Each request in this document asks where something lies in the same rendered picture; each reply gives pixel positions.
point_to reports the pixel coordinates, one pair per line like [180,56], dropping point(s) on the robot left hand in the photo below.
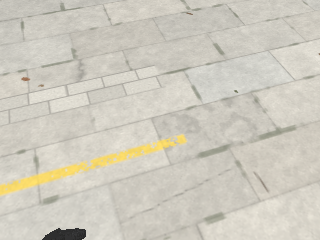
[68,234]

